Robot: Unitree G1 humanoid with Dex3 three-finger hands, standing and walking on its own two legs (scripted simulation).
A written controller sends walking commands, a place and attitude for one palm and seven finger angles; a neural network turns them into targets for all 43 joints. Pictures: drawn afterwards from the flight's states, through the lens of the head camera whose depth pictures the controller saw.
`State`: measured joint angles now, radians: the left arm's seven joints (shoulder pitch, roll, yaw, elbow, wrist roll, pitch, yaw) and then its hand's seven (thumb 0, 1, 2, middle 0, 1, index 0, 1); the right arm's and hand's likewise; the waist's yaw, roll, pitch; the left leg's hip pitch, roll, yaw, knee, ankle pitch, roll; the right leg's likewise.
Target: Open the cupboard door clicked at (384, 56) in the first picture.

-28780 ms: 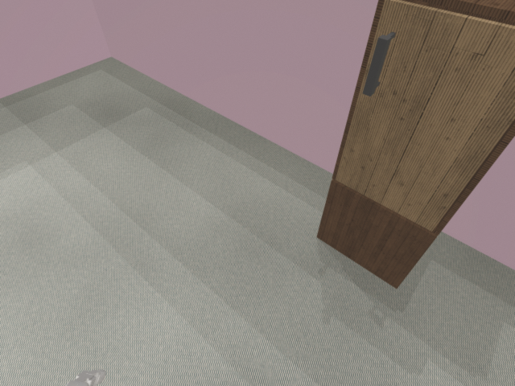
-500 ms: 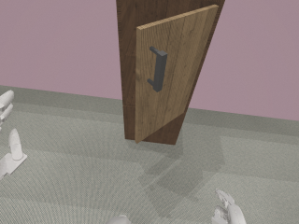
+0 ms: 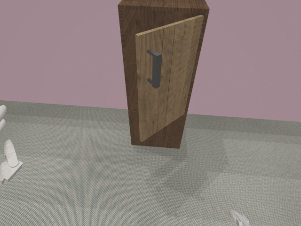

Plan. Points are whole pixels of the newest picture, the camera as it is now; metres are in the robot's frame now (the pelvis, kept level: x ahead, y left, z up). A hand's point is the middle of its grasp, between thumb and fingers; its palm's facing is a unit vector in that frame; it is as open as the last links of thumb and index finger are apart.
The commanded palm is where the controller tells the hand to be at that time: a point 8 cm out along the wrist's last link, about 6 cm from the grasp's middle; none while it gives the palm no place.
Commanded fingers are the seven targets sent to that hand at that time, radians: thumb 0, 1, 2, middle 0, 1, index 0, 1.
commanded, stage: stop stepping back and stand still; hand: left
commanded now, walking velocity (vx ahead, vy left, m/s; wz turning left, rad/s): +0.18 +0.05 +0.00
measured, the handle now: (152, 69) +0.65 +0.04 +0.11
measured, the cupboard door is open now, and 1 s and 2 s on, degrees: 46 46 46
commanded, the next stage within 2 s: let the arm hang, fingers relaxed in 0.48 s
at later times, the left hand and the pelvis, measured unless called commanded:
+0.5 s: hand (23, 176) +0.17 +0.27 +0.14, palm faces +0.43 -0.76 -0.49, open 7.4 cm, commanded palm +0.11 +0.30 +0.17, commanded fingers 0.00 0.90 0.90 -0.20 -0.30 -0.20 -0.30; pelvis -0.02 +0.00 -0.01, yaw +1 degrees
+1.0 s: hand out of the picture +0.00 +0.20 -0.17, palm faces +0.11 -0.97 -0.22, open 7.0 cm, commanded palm none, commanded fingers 0.00 0.90 0.90 -0.20 -0.30 -0.20 -0.30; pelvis -0.02 +0.01 -0.01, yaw +6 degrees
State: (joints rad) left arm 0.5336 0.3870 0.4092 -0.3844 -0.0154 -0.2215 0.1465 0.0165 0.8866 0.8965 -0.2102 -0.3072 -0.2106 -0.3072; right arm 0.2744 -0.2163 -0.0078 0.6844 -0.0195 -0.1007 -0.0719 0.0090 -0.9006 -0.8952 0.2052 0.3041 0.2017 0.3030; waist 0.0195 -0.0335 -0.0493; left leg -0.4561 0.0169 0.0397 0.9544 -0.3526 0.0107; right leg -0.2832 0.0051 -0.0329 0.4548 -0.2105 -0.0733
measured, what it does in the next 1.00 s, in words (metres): steps on the spot: left foot, then left foot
